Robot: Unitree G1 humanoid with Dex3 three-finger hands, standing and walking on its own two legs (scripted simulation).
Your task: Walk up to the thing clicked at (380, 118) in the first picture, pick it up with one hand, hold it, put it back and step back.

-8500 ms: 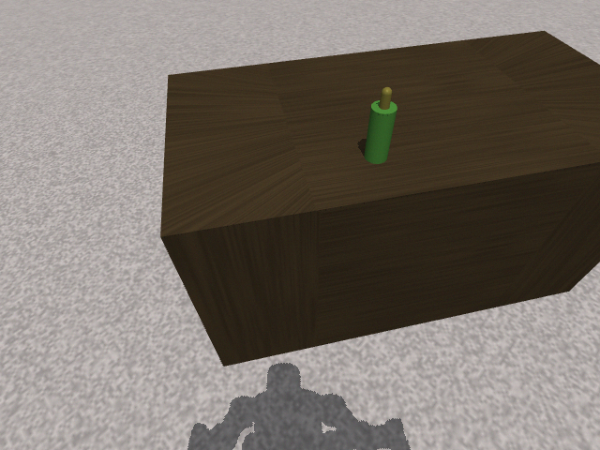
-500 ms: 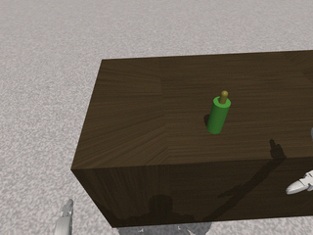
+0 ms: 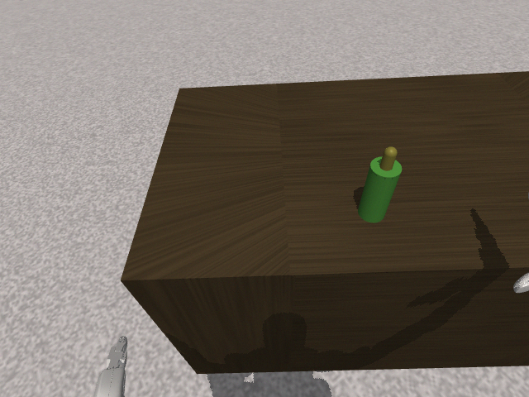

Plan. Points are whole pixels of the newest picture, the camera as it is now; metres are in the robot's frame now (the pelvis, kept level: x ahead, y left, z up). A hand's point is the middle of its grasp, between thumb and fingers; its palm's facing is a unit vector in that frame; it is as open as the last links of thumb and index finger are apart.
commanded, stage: go down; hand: right
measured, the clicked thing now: (380, 183) +0.49 -0.19 +0.02
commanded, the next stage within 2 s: none
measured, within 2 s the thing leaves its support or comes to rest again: neither
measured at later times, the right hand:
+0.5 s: hand out of the picture +0.36 -0.36 +0.11, palm faces +0.13 +0.99 +0.02, open 17.7 cm
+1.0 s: hand out of the picture +0.39 -0.37 +0.11, palm faces +0.13 +0.99 +0.03, open 17.5 cm
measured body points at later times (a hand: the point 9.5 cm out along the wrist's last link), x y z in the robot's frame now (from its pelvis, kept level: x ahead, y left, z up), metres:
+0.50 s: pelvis +0.00 +0.00 -0.01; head +0.05 -0.02 +0.44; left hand +0.16 +0.27 -0.08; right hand +0.35 -0.41 +0.11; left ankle -0.01 +0.14 -0.73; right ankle +0.02 -0.13 -0.73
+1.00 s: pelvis +0.00 -0.01 -0.02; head +0.06 -0.04 +0.42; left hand +0.15 +0.26 -0.08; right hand +0.37 -0.42 +0.11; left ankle -0.01 +0.14 -0.73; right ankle +0.02 -0.13 -0.73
